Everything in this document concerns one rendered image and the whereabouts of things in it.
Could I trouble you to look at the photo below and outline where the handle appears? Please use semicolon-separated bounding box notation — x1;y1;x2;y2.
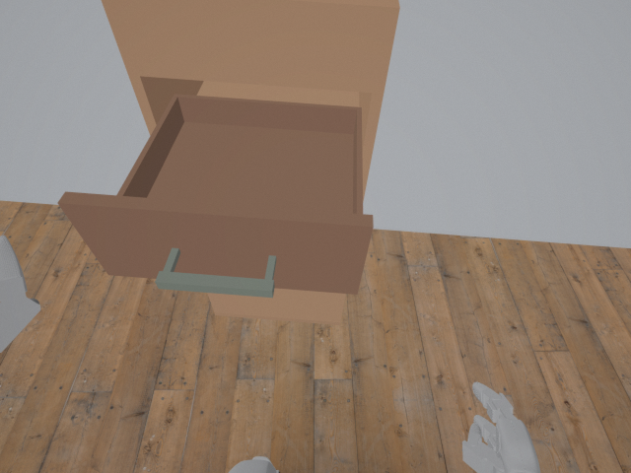
155;248;276;298

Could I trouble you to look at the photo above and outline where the right robot hand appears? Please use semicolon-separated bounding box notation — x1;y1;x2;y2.
462;381;540;473

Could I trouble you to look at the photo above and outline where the drawer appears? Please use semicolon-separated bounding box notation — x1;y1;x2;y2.
58;94;374;295

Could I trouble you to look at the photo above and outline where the cabinet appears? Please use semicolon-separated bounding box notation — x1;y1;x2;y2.
102;0;400;325

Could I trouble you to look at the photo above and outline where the robot left shin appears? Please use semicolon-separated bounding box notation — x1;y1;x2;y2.
253;456;275;468

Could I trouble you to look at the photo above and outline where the left robot hand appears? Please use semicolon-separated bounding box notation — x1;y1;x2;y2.
0;236;40;353

